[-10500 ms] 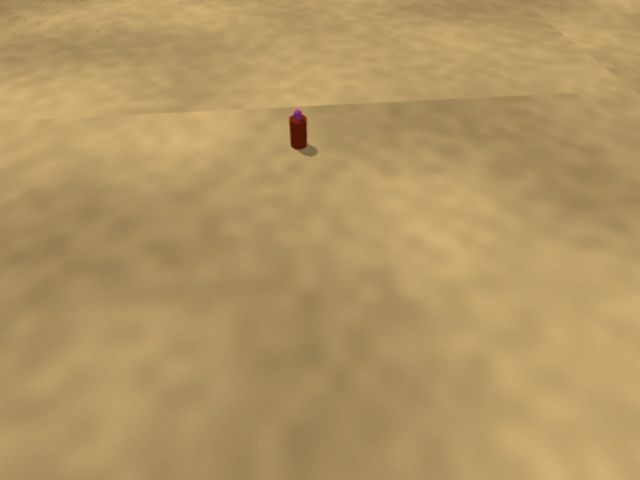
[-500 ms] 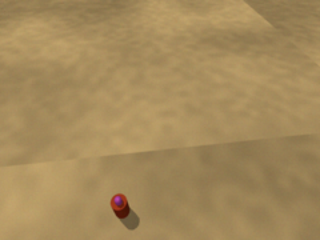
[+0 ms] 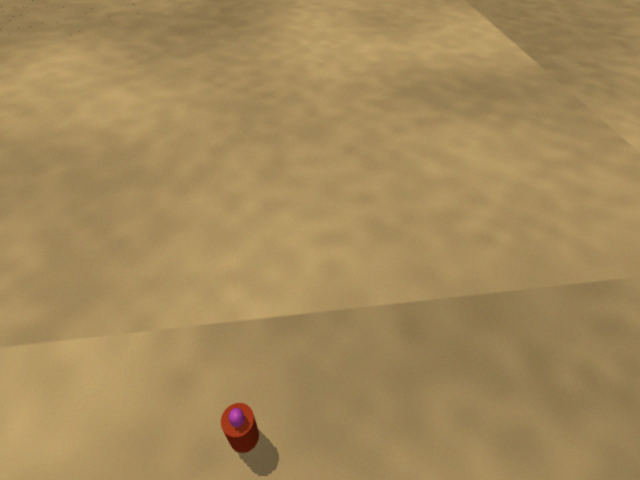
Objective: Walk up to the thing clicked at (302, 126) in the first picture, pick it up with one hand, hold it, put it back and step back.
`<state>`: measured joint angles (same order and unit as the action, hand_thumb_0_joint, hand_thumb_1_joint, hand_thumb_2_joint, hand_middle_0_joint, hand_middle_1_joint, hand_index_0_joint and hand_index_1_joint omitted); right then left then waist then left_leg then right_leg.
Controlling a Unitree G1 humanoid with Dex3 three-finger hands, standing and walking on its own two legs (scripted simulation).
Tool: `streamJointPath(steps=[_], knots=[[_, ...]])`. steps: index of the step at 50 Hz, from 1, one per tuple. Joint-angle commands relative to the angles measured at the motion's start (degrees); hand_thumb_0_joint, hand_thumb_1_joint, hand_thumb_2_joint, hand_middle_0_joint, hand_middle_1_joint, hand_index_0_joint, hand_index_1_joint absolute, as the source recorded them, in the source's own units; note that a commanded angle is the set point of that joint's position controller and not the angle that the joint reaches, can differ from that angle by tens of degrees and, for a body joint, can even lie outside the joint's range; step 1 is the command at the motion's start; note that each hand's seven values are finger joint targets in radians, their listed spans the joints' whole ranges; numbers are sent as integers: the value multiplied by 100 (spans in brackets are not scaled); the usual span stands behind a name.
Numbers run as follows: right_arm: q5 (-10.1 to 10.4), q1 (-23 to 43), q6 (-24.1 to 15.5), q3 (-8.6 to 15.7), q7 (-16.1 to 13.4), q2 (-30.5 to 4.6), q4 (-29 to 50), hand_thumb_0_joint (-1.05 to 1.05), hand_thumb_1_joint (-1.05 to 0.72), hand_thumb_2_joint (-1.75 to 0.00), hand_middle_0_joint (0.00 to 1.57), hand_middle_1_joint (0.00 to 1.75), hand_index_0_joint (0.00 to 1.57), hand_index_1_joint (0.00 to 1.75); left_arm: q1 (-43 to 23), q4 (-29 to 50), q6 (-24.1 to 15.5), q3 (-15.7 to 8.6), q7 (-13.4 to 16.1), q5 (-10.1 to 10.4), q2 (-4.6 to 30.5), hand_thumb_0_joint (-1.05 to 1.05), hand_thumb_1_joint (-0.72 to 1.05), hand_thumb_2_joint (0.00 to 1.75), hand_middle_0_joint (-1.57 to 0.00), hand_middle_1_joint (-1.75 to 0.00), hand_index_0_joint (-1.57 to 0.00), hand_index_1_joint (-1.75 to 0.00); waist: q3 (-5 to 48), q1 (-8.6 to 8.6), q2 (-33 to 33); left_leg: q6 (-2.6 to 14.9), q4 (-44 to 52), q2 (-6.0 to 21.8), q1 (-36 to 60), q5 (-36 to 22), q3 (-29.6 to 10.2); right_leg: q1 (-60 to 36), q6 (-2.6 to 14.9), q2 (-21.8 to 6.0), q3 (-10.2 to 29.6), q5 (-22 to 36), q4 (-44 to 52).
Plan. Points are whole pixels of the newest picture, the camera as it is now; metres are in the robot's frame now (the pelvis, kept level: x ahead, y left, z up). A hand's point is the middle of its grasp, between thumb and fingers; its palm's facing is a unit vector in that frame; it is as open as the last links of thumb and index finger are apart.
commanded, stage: walk up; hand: left
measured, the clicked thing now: (239, 425) +0.39 +0.20 -0.67
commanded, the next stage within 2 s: none
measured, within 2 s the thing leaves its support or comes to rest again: neither
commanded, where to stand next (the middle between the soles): +0.02 +0.00 m, yaw -2 degrees
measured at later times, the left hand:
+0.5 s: hand out of the picture +0.05 +0.26 -0.17, palm faces -0.03 -0.92 -0.39, open 7.4 cm
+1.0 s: hand out of the picture -0.04 +0.22 -0.14, palm faces +0.07 -0.91 -0.41, open 7.4 cm
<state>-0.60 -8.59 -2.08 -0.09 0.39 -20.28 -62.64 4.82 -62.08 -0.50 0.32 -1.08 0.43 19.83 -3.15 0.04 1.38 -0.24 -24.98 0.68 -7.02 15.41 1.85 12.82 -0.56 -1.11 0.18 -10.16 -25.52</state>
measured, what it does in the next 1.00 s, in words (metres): walks backwards: left foot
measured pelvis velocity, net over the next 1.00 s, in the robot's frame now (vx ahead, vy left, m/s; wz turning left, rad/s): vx -0.12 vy -0.06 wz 0.11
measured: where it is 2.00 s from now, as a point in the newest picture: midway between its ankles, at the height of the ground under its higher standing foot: outside the picture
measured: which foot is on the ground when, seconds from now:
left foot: down 0.00-0.62, up 0.64-0.94, down 0.96-1.00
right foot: down 0.00-0.96, up 0.98-1.00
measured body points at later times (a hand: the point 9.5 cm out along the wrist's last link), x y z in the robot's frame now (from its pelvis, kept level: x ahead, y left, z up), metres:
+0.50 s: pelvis -0.05 -0.02 -0.01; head +0.03 -0.02 +0.43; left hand +0.05 +0.30 -0.14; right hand +0.08 -0.33 -0.14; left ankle -0.02 +0.12 -0.74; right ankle +0.04 -0.13 -0.74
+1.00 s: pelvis -0.12 -0.06 -0.01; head -0.12 -0.06 +0.44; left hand -0.05 +0.27 -0.11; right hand -0.12 -0.40 -0.13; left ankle -0.18 +0.04 -0.74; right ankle +0.02 -0.13 -0.72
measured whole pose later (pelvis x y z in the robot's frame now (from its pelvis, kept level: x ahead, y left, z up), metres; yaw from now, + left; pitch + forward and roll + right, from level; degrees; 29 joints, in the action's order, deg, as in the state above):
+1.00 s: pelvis -0.12 -0.06 -0.01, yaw +6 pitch -4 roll +2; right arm -4.4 -21.9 3.6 6.1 2.3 -23.9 -56.7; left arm 12.2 -52.5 1.4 -4.9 0.1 -2.4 21.5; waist -2.7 3.6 1.1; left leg 3.1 -21.9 -2.1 -1.2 17.3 4.2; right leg 26.1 -1.7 1.2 -1.0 -19.5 -39.1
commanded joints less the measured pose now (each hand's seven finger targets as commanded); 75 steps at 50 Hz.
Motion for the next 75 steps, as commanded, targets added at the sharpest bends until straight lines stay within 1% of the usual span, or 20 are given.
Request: streamJointPath(steps=[1, 11, 13, 16, 28, 31, 32, 36, 42, 46, 47, 48, 52, 55, 61, 63, 65, 66, 70, 75], knots=[[16, 370, -116, 261, -115, -1335, 266, 0, -90, -90, 20, 30, 20, 30, -291, 177, -93, -253, 81, 11, 1165, 0, 90, 90, -20, -30, -20, -30, 456, -51, -373, 239, 784, 763, -258, -1081, -609, -650, 220, -510, 437, 857, 402], [5, 578, -96, 284, -105, -1299, 149, 0, -90, -90, 20, 30, 20, 30, -389, -70, -71, -239, 71, -39, 1134, 0, 90, 90, -20, -30, -20, -30, 388, -31, -204, 201, 1076, 737, -69, -801, -526, -636, 138, -523, 455, 772, 629], [132, 591, 68, 374, -195, -1515, 211, 0, -90, -90, 20, 30, 20, 30, -413, 151, 96, -431, 120, 27, 1421, 0, 90, 90, -20, -30, -20, -30, -27, -38, 16, 274, 321, 810, -144, -3020, -508, -88, 172, -527, 311, 2384, 7], [151, 601, 126, 442, -205, -1498, 372, 0, -90, -90, 20, 30, 20, 30, -314, 297, 163, -438, 127, 2, 1382, 0, 90, 90, -20, -30, -20, -30, 596, -4, 5, 376, 53, 800, 151, -3160, -442, -217, 233, -480, 251, 2546, -241], [2, 1315, 402, 698, -174, -1634, 1276, 0, -90, -90, 20, 30, 20, 30, 457, 637, 521, -711, -32, -156, 1396, 0, 90, 90, -20, -30, -20, -30, 664, -372, -924, 1073, -312, 1415, -1908, -481, -1106, -492, 400, -37, 90, -1032, -1984], [7, 886, 518, 592, -262, -1122, 1306, 0, -90, -90, 20, 30, 20, 30, 162, 957, 406, -873, -27, -231, 2091, 0, 90, 90, -20, -30, -20, -30, -36, -398, 1454, 234, -3744, -794, -1941, 2190, -420, 1213, 1182, -1916, 3199, -1444, 1513], [-41, 485, 570, 640, -301, -1259, 1186, 0, -90, -90, 20, 30, 20, 30, -160, 1199, 366, -899, 17, -316, 2193, 0, 90, 90, -20, -30, -20, -30, -214, -301, 1166, 236, -4342, -731, -1654, 2234, -1098, 1869, 1259, -2032, 3506, -2628, 1825], [75, -802, 541, 701, -168, -1491, 732, 0, -90, -90, 20, 30, 20, 30, -667, 1467, 245, -837, 139, -323, 1546, 0, 90, 90, -20, -30, -20, -30, 442, 208, 698, 81, -4672, -571, -1477, 1064, -926, 1059, 608, -1043, 1782, -2804, 1349], [-199, -1353, 486, 685, 125, -1622, 903, 0, -90, -90, 20, 30, 20, 30, 665, 1246, 2, -1064, 174, -389, 1900, 0, 90, 90, -20, -30, -20, -30, 1433, 46, 1018, 143, -2264, -183, -1381, 2146, -184, -1075, 721, -1562, 1996, -3488, 1599], [-361, -1931, 421, 827, 119, -1282, 702, 0, -90, -90, 20, 30, 20, 30, 250, 1405, 48, -826, 198, -399, 1446, 0, 90, 90, -20, -30, -20, -30, 479, 663, 346, 387, 1855, -601, 890, 272, 1022, 18, -497, -20, -233, -1042, 798], [-393, -1637, 405, 921, 117, -1434, 793, 0, -90, -90, 20, 30, 20, 30, 199, 1522, 64, -710, 208, -317, 1100, 0, 90, 90, -20, -30, -20, -30, -6, 672, -999, 730, 2407, 117, 1419, -50, -412, 1254, -622, 658, -728, -1251, -1039], [-454, -609, 388, 926, 131, -1648, 1272, 0, -90, -90, 20, 30, 20, 30, 520, 1499, 70, -751, 241, -140, 992, 0, 90, 90, -20, -30, -20, -30, -547, 218, -1992, 1069, 1804, 1361, 1005, 1069, -2355, 2905, -334, 979, -483, -2079, -2956], [-250, 424, 148, 879, 62, -1877, 1739, 0, -90, -90, 20, 30, 20, 30, 604, 1618, 70, -929, 39, -85, 1704, 0, 90, 90, -20, -30, -20, -30, -1278, -220, -1407, 1341, 2731, 2001, -2415, 3513, -2202, 1448, -48, 29, 674, -755, -4761], [-305, 417, 28, 765, 76, -1625, 1802, 0, -90, -90, 20, 30, 20, 30, 1475, 1316, 55, -854, -121, -38, 1592, 0, 90, 90, -20, -30, -20, -30, -998, -486, -1097, 920, 1967, 1115, -1379, 2207, -797, 1281, 11, -104, 193, -652, -3387], [-271, -776, 172, 792, 180, -1754, 1638, 0, -90, -90, 20, 30, 20, 30, 1675, 1309, -276, -815, 12, -123, 1402, 0, 90, 90, -20, -30, -20, -30, -38, -173, 116, 1142, -572, 846, -310, 1477, -262, -400, 103, 125, -449, -678, 145], [-258, -1200, 280, 589, 234, -1179, 1743, 0, -90, -90, 20, 30, 20, 30, 2433, 1128, -421, -968, 240, -167, 1988, 0, 90, 90, -20, -30, -20, -30, 109, -390, 1432, 694, -2979, 152, -2005, 1782, 78, -1667, 97, -573, 1084, -1620, 596], [-225, -734, 380, 683, 267, -1638, 2067, 0, -90, -90, 20, 30, 20, 30, 2109, 1401, -429, -936, 294, -181, 2346, 0, 90, 90, -20, -30, -20, -30, -603, -256, 835, 308, -4081, 136, -2924, 1784, -785, -175, 1340, -2471, 4580, -3195, 1781], [-219, -386, 330, 772, 264, -1873, 2124, 0, -90, -90, 20, 30, 20, 30, 1876, 1496, -451, -968, 286, -142, 2513, 0, 90, 90, -20, -30, -20, -30, -1028, -235, 622, 258, -4020, 438, -3051, 1657, -1039, 148, 1676, -2556, 4536, -3043, 1821], [-138, -961, 321, 804, 386, -1550, 1928, 0, -90, -90, 20, 30, 20, 30, 1791, 1588, -626, -841, 351, -43, 2129, 0, 90, 90, -20, -30, -20, -30, -316, 54, 410, 111, -3762, 493, -2542, 574, -897, -405, 1150, -1513, 1696, 311, 781], [-259, -158, 459, 889, 504, -1368, 2513, 0, -90, -90, 20, 30, 20, 30, 2352, 1692, -695, -810, 440, -148, 2265, 0, 90, 90, -20, -30, -20, -30, -293, -208, 517, -25, -3274, 574, -2634, 153, -552, -159, 1155, -1377, 1096, 1181, 494]])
